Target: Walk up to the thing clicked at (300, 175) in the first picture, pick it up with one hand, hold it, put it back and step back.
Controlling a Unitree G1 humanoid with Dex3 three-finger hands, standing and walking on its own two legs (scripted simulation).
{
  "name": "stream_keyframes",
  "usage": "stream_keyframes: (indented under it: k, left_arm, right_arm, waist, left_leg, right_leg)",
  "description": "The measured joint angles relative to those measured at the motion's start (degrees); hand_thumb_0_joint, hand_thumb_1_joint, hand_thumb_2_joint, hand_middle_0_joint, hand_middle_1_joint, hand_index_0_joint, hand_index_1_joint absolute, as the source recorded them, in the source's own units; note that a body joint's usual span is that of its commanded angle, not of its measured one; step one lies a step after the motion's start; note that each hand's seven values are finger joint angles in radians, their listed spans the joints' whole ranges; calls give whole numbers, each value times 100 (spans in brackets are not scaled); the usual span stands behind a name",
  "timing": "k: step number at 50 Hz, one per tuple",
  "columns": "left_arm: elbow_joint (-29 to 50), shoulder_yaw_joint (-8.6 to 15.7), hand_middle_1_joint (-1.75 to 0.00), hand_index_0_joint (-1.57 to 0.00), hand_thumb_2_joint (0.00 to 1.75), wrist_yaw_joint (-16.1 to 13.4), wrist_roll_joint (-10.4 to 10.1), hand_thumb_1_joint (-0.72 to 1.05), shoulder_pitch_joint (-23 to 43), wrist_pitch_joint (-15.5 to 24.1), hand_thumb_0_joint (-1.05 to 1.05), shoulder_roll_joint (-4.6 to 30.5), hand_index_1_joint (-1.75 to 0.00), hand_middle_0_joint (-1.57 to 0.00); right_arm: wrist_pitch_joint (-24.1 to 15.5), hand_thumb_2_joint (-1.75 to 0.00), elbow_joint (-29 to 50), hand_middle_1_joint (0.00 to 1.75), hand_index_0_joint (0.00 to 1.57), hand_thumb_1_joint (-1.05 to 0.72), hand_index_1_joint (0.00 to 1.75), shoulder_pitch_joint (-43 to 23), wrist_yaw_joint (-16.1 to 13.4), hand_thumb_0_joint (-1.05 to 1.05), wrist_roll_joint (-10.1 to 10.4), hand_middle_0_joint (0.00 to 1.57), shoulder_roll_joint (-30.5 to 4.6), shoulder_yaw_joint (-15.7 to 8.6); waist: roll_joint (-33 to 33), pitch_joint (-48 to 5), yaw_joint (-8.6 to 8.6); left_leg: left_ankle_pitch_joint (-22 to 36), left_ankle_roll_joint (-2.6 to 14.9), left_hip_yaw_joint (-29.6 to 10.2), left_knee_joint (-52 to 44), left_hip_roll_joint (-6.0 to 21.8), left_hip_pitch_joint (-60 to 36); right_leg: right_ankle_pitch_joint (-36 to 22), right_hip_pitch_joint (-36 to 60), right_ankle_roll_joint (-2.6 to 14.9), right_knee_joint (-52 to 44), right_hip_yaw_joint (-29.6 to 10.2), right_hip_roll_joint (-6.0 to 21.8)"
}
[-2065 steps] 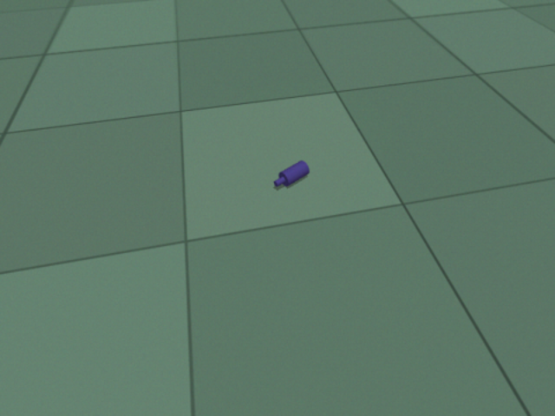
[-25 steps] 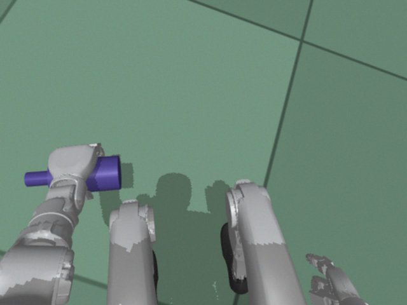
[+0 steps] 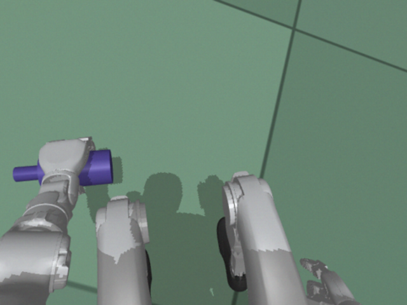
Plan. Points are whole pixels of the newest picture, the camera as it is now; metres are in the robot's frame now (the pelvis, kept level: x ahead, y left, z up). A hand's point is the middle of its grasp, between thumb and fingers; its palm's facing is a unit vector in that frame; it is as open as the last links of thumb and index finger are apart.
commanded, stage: lower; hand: left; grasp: from above
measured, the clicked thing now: (66, 170) +0.41 +0.24 -0.20
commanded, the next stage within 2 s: rest in 0.26 s
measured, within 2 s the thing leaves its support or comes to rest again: neither
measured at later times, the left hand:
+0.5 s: hand (86, 175) +0.41 +0.22 -0.26, palm faces -0.45 -0.04 -0.89, open 10.7 cm
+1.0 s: hand (91, 177) +0.41 +0.21 -0.30, palm faces -0.48 -0.08 -0.87, open 10.7 cm
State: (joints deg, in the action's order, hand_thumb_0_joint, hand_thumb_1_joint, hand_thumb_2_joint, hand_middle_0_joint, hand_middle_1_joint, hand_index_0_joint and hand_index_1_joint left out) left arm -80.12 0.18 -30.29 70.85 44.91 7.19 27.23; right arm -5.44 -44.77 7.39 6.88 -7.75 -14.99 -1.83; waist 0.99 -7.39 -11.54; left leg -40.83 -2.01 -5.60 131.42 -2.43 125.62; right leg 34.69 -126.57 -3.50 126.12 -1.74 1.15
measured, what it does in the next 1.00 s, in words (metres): lowers itself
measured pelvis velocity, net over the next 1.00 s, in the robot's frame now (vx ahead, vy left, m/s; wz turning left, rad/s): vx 0.01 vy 0.01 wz -0.07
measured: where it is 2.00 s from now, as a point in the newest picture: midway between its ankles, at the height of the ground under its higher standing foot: (188, 282)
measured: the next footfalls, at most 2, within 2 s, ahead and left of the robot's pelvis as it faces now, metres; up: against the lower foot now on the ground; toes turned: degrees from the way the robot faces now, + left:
none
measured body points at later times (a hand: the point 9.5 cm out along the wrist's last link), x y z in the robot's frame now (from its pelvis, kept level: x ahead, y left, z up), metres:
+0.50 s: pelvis +0.01 +0.00 -0.04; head +0.24 +0.05 +0.34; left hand +0.43 +0.22 -0.20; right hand +0.06 -0.28 -0.16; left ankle +0.08 +0.13 -0.33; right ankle +0.11 -0.14 -0.33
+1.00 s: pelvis +0.01 +0.01 -0.07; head +0.26 +0.07 +0.31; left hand +0.43 +0.22 -0.25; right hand +0.04 -0.27 -0.16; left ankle +0.08 +0.13 -0.33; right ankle +0.11 -0.14 -0.33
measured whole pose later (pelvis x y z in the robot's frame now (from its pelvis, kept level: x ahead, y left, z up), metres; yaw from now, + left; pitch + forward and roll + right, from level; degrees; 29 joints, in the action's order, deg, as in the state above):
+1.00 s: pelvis +0.01 +0.01 -0.07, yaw -4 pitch +32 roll -8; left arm -95.0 6.3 -42.2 77.7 47.7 15.0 35.0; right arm -10.5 -49.7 5.5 17.8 -16.1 -16.9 1.3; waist -1.9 -0.4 -16.7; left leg -44.7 -1.8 -8.8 146.6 -3.1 133.5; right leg 36.7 -133.4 -4.9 138.0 -0.2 -0.4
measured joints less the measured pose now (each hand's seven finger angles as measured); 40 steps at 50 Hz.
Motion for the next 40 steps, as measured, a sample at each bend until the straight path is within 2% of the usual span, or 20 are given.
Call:
stream_keyframes:
  k: [5,9,14,19,23,25,31,34,40]
  left_arm:
    - [-344,19,-54,-67,68,108,-9,-16,196,132,-1,65,-58,-66]
    - [-433,98,-56,-67,69,87,116,-17,197,354,-1,144,-60,-66]
    - [-368,238,-57,-67,68,-180,343,-17,37,599,-1,245,-61,-66]
    - [-364,351,-57,-66,66,-542,527,-16,-67,610,-1,290,-61,-66]
    - [-533,450,-57,-66,66,-794,538,-16,8,524,-1,286,-61,-66]
    - [-734,419,-57,-66,67,-866,524,-16,130,458,-1,306,-60,-66]
    - [-1260,462,-56,-66,67,-895,444,-15,473,406,-1,393,-60,-65]
    - [-1330,584,-57,-66,67,-885,421,-15,523,472,-1,441,-61,-65]
    - [-1396,827,-57,-66,68,-900,539,-15,500,690,-1,653,-61,-65]
  right_arm:
    - [-68,-90,-56,30,21,-90,30,24,69,0,-29,20,-45,86]
    - [-129,-90,-93,30,21,-91,30,53,147,0,-79,20,-75,103]
    - [-173,-90,-156,30,21,-91,30,28,257,0,-186,20,-78,41]
    - [-207,-90,-227,30,21,-91,30,-66,392,0,-329,20,-69,-14]
    - [-229,-90,-268,30,20,-91,30,-148,495,0,-416,20,-63,-2]
    - [-263,-89,-292,30,20,-91,30,-192,551,0,-477,20,-60,35]
    - [-369,-89,-346,30,20,-90,30,-262,707,0,-605,20,-51,178]
    - [-413,-89,-366,30,20,-90,30,-242,787,0,-650,20,-51,240]
    - [-464,-89,-327,30,20,-90,30,-175,934,0,-734,20,-85,305]
  waist:
    - [-24,80,-38]
    - [-89,171,-86]
    - [-171,281,-167]
    - [-199,356,-233]
    - [-174,365,-259]
    - [-163,373,-284]
    - [-115,454,-337]
    - [-110,522,-362]
    - [-168,678,-442]
  left_leg:
    - [-16,-1,-32,159,-12,118]
    - [-36,-24,-66,350,-41,248]
    - [-70,-42,-88,587,-70,406]
    - [-130,-34,-91,770,-73,513]
    - [-184,-13,-88,869,-64,578]
    - [-208,-4,-83,908,-61,601]
    - [-295,13,-125,1043,-43,651]
    - [-335,11,-160,1121,-49,662]
    - [-375,-7,-253,1310,-65,703]
  right_leg:
    - [2,-106,-19,132,15,-10]
    - [22,-222,-15,306,26,-10]
    - [51,-375,1,530,22,-17]
    - [89,-486,-36,696,3,-39]
    - [123,-550,-70,775,-9,-57]
    - [141,-575,-69,809,-16,-63]
    - [186,-620,-83,895,14,-92]
    - [212,-620,-113,948,36,-96]
    - [217,-638,-138,1073,100,-114]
